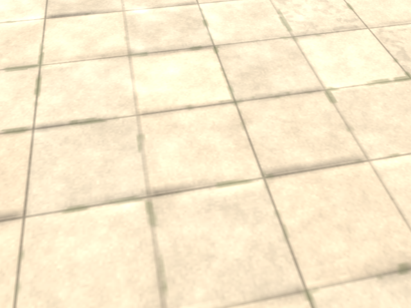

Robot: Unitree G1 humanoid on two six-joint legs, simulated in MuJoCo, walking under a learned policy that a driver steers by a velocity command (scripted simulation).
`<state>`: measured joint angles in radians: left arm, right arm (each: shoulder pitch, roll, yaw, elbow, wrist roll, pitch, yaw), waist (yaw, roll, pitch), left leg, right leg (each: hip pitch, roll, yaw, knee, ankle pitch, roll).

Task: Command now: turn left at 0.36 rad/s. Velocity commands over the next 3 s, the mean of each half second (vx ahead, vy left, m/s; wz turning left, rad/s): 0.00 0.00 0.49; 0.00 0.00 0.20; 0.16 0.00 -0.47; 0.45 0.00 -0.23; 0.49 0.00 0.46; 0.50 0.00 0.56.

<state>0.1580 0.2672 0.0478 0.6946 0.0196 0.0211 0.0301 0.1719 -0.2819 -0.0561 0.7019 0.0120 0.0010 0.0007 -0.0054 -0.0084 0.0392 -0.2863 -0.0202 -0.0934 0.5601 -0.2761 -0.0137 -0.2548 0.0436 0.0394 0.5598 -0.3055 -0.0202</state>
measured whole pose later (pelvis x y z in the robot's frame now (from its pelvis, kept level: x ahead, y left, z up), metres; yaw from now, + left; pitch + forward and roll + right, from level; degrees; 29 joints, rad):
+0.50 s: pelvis -0.02 +0.05 +0.00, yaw +17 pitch +2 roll -1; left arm 0.14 0.32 0.09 0.69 0.01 0.02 0.04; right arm 0.19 -0.30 -0.06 0.60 0.00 0.02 0.01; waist 0.00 -0.03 0.06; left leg -0.32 -0.03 -0.03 0.55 -0.26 0.05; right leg -0.51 -0.02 0.02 1.11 -0.50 0.07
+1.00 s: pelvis +0.01 +0.03 +0.00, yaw +21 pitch +0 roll +0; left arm 0.19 0.26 0.04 0.71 -0.01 -0.01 0.00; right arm 0.17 -0.26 -0.03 0.67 -0.02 0.02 -0.03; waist 0.00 0.02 0.03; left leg -0.25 -0.06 -0.09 0.53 -0.27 0.01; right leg -0.26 0.04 0.10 0.54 -0.27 0.00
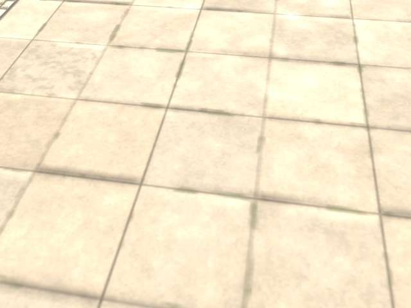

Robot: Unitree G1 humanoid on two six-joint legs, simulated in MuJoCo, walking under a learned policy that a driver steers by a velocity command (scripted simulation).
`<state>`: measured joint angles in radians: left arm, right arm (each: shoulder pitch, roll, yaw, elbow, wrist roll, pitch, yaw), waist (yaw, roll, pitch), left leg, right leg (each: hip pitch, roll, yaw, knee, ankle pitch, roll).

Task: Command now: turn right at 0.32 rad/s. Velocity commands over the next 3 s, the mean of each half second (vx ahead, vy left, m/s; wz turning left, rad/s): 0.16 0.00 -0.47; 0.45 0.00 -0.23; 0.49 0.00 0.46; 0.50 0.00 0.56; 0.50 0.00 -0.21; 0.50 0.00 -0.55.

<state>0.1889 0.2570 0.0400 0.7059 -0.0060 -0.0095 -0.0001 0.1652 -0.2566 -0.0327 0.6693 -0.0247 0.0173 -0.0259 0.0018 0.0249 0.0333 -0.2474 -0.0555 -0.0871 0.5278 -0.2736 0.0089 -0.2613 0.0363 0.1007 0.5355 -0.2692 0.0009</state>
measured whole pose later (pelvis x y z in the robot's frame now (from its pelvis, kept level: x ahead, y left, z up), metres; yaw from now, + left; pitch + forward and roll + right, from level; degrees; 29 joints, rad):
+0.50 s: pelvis +0.04 -0.07 -0.01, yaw -17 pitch +2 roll +1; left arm 0.22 0.30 0.06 0.61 -0.02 -0.01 -0.03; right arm 0.28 -0.33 -0.09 0.70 0.01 -0.04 0.00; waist -0.03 0.04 0.00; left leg -0.31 0.08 0.03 0.89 -0.48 -0.02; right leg -0.34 0.01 -0.04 0.64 -0.32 -0.06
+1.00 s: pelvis +0.29 -0.14 -0.01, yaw -22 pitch +2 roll +2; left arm 0.38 0.30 0.04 0.77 -0.01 -0.05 0.01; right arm 0.10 -0.29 -0.05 0.68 0.02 -0.10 0.05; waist 0.04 -0.01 0.05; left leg -0.46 -0.09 0.04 0.55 -0.14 0.09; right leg -0.15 0.05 0.09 1.04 -0.48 -0.03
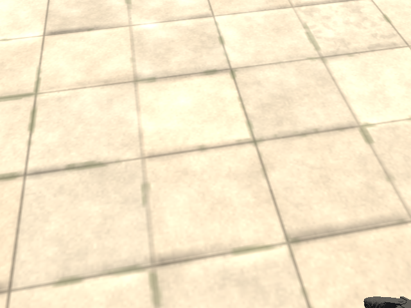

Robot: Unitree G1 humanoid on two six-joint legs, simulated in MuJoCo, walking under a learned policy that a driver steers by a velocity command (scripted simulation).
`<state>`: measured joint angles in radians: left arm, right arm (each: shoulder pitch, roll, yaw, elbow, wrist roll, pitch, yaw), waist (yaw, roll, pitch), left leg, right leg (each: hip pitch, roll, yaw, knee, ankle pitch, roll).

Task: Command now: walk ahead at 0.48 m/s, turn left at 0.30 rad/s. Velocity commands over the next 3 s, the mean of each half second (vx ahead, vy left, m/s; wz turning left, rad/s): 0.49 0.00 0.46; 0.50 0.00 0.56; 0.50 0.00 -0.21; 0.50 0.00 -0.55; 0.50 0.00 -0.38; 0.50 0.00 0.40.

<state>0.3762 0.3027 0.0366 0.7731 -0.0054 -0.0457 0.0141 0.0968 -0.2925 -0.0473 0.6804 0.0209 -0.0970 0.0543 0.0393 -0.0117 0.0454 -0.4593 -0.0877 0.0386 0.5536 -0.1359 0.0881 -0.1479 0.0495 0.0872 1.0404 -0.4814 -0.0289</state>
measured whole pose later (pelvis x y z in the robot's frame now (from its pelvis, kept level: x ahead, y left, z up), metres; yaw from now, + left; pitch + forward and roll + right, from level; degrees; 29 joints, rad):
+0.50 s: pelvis +0.29 -0.04 +0.01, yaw +17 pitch +1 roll +0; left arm 0.14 0.27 0.04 0.64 0.01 -0.10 -0.01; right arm 0.36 -0.31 -0.06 0.73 0.03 -0.03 -0.01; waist -0.04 0.03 0.02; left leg -0.35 -0.05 -0.12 1.12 -0.43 0.01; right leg -0.37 0.03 0.01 0.52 -0.18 -0.02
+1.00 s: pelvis +0.51 +0.10 +0.00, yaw +34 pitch +1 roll -1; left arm 0.31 0.32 0.06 0.80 -0.02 -0.07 0.00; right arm 0.10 -0.30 -0.06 0.59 0.02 -0.03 0.04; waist 0.05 0.00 0.08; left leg -0.47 -0.05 0.03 0.63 -0.18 0.09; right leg -0.22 -0.06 -0.04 1.09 -0.47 0.01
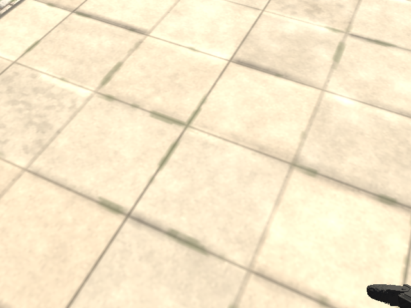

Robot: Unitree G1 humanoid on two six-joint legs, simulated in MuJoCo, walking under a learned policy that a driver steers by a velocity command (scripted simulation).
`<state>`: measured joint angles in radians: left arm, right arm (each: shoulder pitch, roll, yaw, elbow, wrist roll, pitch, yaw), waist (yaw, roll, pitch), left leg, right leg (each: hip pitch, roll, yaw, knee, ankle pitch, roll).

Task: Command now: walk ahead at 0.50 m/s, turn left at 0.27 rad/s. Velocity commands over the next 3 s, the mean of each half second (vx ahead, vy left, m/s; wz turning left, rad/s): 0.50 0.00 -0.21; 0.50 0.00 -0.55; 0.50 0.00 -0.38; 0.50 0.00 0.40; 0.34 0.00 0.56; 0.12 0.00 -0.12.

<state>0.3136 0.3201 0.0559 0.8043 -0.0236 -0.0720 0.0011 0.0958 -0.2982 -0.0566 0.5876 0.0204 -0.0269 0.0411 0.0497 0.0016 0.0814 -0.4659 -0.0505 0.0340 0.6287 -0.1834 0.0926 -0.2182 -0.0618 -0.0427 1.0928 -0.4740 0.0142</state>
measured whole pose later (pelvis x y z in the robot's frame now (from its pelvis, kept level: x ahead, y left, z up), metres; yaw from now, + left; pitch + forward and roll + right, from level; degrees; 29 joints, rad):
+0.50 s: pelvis +0.29 -0.06 -0.01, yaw -11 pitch +2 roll +1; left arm 0.12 0.28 0.04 0.66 -0.02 -0.06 -0.06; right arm 0.32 -0.30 -0.06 0.82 0.00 -0.03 -0.02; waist -0.04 -0.01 0.04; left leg -0.01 0.02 0.15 0.67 -0.49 0.00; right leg -0.53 0.03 -0.04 0.61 -0.13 -0.10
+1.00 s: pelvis +0.58 -0.10 +0.00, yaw -29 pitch +2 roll +1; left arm 0.37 0.32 0.07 0.72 -0.03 -0.02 0.01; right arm 0.09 -0.28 -0.04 0.67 -0.01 -0.12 0.02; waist 0.06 -0.03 0.01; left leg -0.44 -0.04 -0.02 0.55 -0.15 0.01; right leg -0.23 0.09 0.20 0.90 -0.51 -0.04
